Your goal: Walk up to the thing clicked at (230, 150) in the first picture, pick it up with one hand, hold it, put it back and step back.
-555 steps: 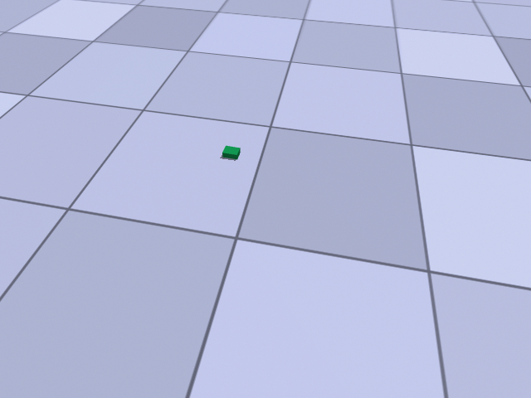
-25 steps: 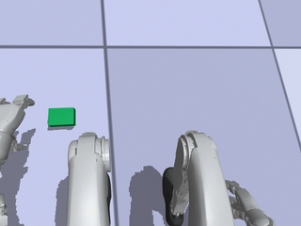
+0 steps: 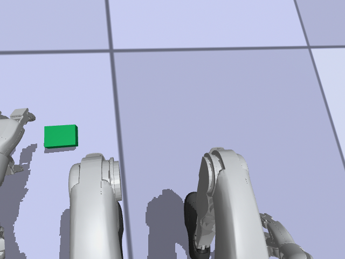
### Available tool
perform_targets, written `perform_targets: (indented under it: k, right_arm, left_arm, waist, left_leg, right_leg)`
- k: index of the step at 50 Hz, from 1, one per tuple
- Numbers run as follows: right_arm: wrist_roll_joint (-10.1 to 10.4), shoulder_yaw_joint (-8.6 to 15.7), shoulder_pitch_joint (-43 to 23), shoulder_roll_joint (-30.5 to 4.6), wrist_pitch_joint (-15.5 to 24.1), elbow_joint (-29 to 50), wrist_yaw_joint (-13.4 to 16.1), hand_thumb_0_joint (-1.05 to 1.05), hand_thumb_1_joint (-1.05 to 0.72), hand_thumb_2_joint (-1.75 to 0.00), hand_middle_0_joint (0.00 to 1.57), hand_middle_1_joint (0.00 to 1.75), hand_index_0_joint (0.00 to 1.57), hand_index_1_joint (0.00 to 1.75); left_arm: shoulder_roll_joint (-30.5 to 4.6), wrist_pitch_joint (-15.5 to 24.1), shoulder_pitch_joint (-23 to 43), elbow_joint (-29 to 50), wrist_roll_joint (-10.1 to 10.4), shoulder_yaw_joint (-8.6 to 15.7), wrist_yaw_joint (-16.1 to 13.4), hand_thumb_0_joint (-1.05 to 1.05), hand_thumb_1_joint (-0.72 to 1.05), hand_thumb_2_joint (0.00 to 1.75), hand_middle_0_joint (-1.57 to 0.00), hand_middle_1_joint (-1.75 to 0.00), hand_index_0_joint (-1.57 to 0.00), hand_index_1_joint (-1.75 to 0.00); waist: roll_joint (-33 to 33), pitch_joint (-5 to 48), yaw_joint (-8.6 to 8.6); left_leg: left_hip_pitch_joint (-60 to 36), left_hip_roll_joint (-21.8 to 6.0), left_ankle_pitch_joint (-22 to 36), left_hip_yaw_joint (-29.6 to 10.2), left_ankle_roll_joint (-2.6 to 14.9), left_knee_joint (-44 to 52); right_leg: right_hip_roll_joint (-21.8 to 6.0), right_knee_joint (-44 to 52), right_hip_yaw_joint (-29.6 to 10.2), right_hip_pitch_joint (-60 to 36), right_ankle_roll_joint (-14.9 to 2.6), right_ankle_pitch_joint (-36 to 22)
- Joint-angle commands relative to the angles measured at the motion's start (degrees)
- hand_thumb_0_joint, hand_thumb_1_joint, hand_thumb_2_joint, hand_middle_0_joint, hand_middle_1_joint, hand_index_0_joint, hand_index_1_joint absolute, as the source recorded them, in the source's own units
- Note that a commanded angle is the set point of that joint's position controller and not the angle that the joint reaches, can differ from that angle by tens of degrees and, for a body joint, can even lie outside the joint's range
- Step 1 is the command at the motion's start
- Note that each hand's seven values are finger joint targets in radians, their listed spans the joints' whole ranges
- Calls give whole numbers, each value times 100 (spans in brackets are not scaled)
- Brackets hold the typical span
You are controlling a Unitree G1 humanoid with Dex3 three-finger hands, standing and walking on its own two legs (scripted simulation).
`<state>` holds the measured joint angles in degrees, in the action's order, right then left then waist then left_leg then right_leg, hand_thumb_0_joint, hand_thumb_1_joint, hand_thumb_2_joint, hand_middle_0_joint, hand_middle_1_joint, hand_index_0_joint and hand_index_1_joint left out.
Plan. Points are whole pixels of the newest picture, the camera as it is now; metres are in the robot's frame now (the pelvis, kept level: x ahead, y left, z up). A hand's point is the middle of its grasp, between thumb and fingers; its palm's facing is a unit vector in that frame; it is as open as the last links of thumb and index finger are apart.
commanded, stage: rise first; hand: left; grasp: from above
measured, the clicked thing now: (61, 136) +0.40 +0.30 -0.31
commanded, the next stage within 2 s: approach in 1.94 s
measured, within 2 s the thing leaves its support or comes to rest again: neither
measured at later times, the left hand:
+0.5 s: hand (18, 146) +0.35 +0.35 -0.18, palm faces -0.45 -0.12 -0.88, open 12.9 cm
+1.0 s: hand (25, 142) +0.36 +0.34 -0.18, palm faces -0.45 -0.10 -0.89, open 12.7 cm
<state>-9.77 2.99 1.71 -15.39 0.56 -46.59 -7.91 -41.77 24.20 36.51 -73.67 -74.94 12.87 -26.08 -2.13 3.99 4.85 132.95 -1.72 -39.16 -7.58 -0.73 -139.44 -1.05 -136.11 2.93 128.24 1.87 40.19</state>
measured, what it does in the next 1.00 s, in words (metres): stands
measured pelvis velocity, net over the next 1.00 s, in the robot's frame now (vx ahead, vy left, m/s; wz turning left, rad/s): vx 0.00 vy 0.00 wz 0.00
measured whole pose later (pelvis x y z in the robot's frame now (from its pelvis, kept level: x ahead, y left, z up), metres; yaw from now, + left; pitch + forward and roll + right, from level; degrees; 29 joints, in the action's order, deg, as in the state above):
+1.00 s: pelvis +0.00 +0.00 +0.00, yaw +0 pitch +32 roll -6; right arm -11.3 2.3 1.7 -15.3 2.6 -47.7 -8.8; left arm -39.9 20.0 39.8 -78.2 -75.5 11.6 -28.8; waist -1.9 4.4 6.7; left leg 133.7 -1.5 -39.8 -7.8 -1.0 -140.5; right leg -0.9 -137.2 2.9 129.1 1.9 40.7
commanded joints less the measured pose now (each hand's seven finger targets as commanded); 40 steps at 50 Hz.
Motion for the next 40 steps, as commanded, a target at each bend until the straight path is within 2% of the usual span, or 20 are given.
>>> perform_targets:
  k: [1,6,8,9,12,14,15,16,17,19,21,22,23,25,28,30,31,35,38,40]
  right_arm:
    - [-61,418,762,-1281,73,203,52,0,-90,-90,20,30,20,30]
    - [-115,410,775,-1298,92,153,51,0,-89,-90,20,30,20,30]
    - [-138,411,811,-1297,101,129,42,0,-90,-90,20,30,20,30]
    - [-143,392,818,-1269,109,107,49,0,-90,-90,20,30,20,30]
    - [-181,387,834,-1315,116,95,42,0,-89,-90,20,30,20,30]
    - [-201,380,802,-1310,107,88,32,0,-89,-90,20,30,20,30]
    - [-180,382,795,-1312,116,90,34,0,-90,-90,20,30,20,30]
    - [-177,378,812,-1284,124,78,31,0,-90,-90,20,30,20,30]
    - [-222,370,797,-1299,123,55,37,0,-90,-90,20,30,20,30]
    - [-201,371,763,-1325,140,62,30,0,-90,-90,20,30,20,30]
    - [-215,367,728,-1312,135,61,21,0,-90,-90,20,30,20,30]
    - [-232,357,797,-1320,130,26,19,0,-90,-90,20,30,20,30]
    - [-229,372,776,-1321,132,42,13,0,-90,-90,20,30,20,30]
    - [-228,377,760,-1309,143,52,20,0,-90,-90,20,30,20,30]
    - [-236,376,788,-1305,163,23,3,0,-90,-90,20,30,20,30]
    - [-216,381,789,-1299,160,22,7,0,-90,-90,20,30,20,30]
    - [-231,378,796,-1315,165,44,4,0,-90,-90,20,30,20,30]
    - [-182,388,804,-1297,175,69,-4,0,-90,-90,20,30,20,30]
    - [-200,387,801,-1305,184,78,3,0,-90,-90,20,30,20,30]
    - [-173,364,778,-1277,202,74,-1,0,-90,-90,20,30,20,30]
  left_arm:
    - [-1683,-1,1136,450,112,331,-323,0,-31,82,-28,-77,-28,-78]
    - [-1784,-39,1222,426,64,369,-396,0,-31,82,-28,-77,-28,-77]
    - [-1722,-47,1271,361,82,344,-408,0,-31,82,-29,-76,-28,-77]
    - [-1708,-53,1246,407,74,323,-407,0,-30,81,-30,-76,-29,-77]
    - [-1800,-75,1294,390,70,430,-441,0,-31,82,-29,-76,-28,-77]
    - [-1723,-75,1337,229,25,311,-434,0,-32,83,-29,-76,-27,-77]
    - [-1769,-84,1335,191,68,355,-441,0,-32,83,-29,-75,-28,-77]
    - [-1691,-95,1300,109,50,282,-428,0,-32,83,-29,-75,-28,-77]
    - [-1685,-75,1384,225,42,308,-435,0,-32,83,-29,-75,-28,-77]
    - [-1837,-60,1404,278,64,413,-461,0,-31,81,-29,-76,-28,-77]
    - [-1722,-80,1380,132,25,296,-460,0,-31,82,-29,-75,-28,-76]
    - [-1695,-77,1348,99,6,329,-472,0,-37,90,-32,-72,-27,-78]
    - [-1699,-62,1444,181,11,278,-469,0,-32,84,-29,-77,-27,-79]
    - [-1762,-60,1494,331,49,369,-522,0,-32,83,-31,-76,-28,-78]
    - [-1622,-120,1408,105,-10,236,-535,0,-31,83,-31,-76,-29,-78]
    - [-1597,-162,1451,230,4,216,-556,0,-31,83,-30,-77,-29,-79]
    - [-1647,-173,1491,396,32,312,-578,0,-31,83,-31,-76,-29,-78]
    - [-1466,-311,1410,191,28,132,-549,0,-31,82,-31,-79,-29,-80]
    - [-1515,-333,1548,370,45,190,-532,0,-30,82,-32,-79,-30,-80]
    - [-1354,-395,1424,163,61,75,-510,0,-31,82,-30,-80,-29,-81]
  waist:
    - [1136,3512,-74]
    - [1201,3700,-110]
    - [1139,3571,-27]
    - [1189,3628,-85]
    - [1262,3718,-70]
    - [1223,3646,-13]
    - [1124,3534,6]
    - [1107,3484,9]
    - [1144,3593,16]
    - [1348,3621,-71]
    - [1254,3560,8]
    - [1242,3530,47]
    - [1273,3612,52]
    - [1352,3707,-20]
    - [1283,3546,71]
    - [1298,3707,31]
    - [1425,3806,4]
    - [1278,3630,75]
    - [1319,3749,48]
    - [1262,3582,49]
  left_leg:
    - [-2954,204,787,572,255,1457]
    - [-2991,209,866,575,239,1388]
    - [-2858,215,863,600,255,1344]
    - [-2891,220,903,608,246,1365]
    - [-3025,208,1013,566,235,1368]
    - [-2890,215,889,575,242,1336]
    - [-2804,214,832,563,254,1307]
    - [-2806,216,820,575,254,1301]
    - [-2833,220,853,576,250,1307]
    - [-2910,221,863,566,235,1340]
    - [-2886,213,876,561,236,1263]
    - [-2919,218,967,546,238,1285]
    - [-2919,221,890,538,232,1288]
    - [-2937,220,875,572,228,1312]
    - [-2876,219,862,560,231,1285]
    - [-2927,225,920,569,230,1263]
    - [-3027,223,1022,577,222,1313]
    - [-2911,221,906,573,237,1294]
    - [-2879,226,865,578,242,1338]
    - [-2856,231,805,586,239,1346]
  right_leg:
    - [203,1367,452,-1355,-332,-812]
    - [226,1329,467,-1379,-331,-906]
    - [208,1344,440,-1443,-311,-921]
    - [219,1338,426,-1478,-312,-937]
    - [212,1250,482,-1432,-301,-1006]
    - [232,1303,474,-1416,-317,-960]
    - [223,1293,469,-1366,-318,-905]
    - [221,1301,453,-1371,-322,-890]
    - [214,1295,452,-1408,-311,-921]
    - [209,1196,484,-1327,-317,-893]
    - [233,1202,493,-1288,-315,-941]
    - [219,1167,492,-1333,-299,-1007]
    - [226,1181,496,-1312,-319,-964]
    - [216,1216,482,-1353,-315,-926]
    - [238,1200,498,-1294,-319,-956]
    - [237,1226,484,-1347,-315,-1032]
    - [214,1166,489,-1398,-301,-1082]
    - [228,1225,492,-1344,-322,-1054]
    - [224,1274,493,-1407,-313,-1004]
    - [226,1266,493,-1332,-317,-947]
